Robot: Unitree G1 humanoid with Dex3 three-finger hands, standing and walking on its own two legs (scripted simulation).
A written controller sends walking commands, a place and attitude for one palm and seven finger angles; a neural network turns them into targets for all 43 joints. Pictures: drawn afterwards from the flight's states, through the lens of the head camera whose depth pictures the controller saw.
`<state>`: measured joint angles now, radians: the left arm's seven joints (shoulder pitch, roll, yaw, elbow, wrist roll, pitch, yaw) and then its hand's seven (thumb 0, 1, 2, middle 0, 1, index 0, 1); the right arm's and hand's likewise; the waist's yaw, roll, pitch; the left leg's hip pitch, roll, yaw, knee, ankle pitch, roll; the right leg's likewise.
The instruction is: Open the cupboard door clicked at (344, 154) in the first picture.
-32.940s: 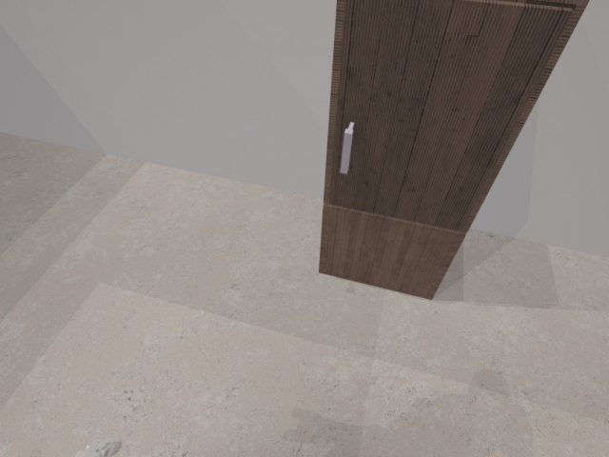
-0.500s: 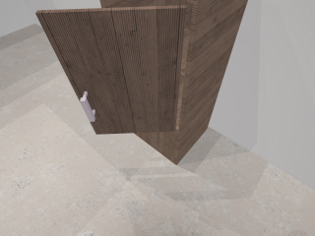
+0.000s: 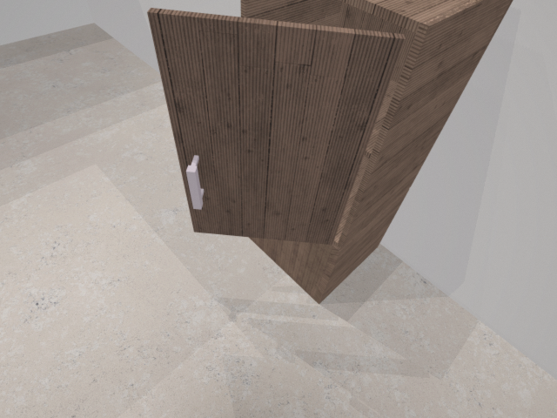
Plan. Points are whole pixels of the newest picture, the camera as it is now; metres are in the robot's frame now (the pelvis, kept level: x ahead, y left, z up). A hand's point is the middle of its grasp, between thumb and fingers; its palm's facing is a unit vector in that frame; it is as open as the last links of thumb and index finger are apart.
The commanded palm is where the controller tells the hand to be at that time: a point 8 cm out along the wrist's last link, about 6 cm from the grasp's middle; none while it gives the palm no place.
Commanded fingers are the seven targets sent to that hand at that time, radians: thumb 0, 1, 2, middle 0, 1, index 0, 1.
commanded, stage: come to a stop and stand still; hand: left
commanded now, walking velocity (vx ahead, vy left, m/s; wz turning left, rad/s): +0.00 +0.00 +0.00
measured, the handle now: (196, 182) +0.60 +0.24 -0.11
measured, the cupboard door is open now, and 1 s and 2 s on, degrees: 42 42 42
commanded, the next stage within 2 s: look again from close up in 1.00 s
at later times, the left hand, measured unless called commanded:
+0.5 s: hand out of the picture +0.04 +0.20 -0.17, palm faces -0.01 -0.96 -0.26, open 7.4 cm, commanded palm none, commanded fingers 0.00 0.90 0.90 -0.20 -0.30 -0.20 -0.30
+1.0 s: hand out of the picture +0.02 +0.23 -0.16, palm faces -0.03 -0.96 -0.29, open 7.4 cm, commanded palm none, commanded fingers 0.00 0.90 0.90 -0.20 -0.30 -0.20 -0.30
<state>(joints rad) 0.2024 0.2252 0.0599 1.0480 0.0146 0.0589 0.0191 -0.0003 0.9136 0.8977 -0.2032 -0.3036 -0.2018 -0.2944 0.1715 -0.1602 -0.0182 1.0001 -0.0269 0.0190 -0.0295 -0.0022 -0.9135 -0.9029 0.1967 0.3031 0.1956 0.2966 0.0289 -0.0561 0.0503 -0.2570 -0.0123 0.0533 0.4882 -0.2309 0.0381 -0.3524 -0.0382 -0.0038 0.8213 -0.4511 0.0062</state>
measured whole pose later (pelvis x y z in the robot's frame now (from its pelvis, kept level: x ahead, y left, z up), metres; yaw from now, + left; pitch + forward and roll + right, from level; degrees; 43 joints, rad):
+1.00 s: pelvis -0.04 +0.00 +0.00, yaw +0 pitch -2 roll -1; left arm 0.22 0.30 -0.01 1.03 0.01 0.00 0.01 0.00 0.91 0.90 -0.21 -0.30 -0.20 -0.29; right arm 0.18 -0.28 0.00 1.05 -0.02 0.00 0.01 0.00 -0.91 -0.90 0.20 0.30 0.20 0.30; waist -0.01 0.00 0.02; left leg -0.25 0.00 0.05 0.42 -0.13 0.03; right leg -0.14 -0.01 -0.02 0.42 -0.24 0.01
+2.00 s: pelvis -0.02 +0.02 +0.00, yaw -1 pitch -1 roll -1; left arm 0.40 0.16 0.01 1.10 0.02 0.00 0.01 0.00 0.91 0.90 -0.20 -0.30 -0.20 -0.29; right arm 0.31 -0.18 -0.02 1.11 -0.02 0.01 0.00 0.00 -0.91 -0.90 0.20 0.30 0.20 0.30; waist 0.00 0.00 -0.01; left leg -0.29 -0.01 0.07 0.54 -0.26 0.04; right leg -0.16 -0.03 0.01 0.49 -0.30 0.02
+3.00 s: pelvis +0.06 +0.05 +0.00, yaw +1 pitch +0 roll +0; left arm 0.28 0.21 0.05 1.02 0.02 0.04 0.03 0.00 0.92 0.90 -0.20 -0.30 -0.20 -0.29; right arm 0.17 -0.14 -0.03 0.98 -0.02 0.01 -0.02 0.00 -0.91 -0.90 0.20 0.30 0.20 0.30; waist 0.02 -0.04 0.04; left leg -0.26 -0.01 0.09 0.49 -0.23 0.05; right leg -0.25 -0.03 -0.05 0.63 -0.35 0.03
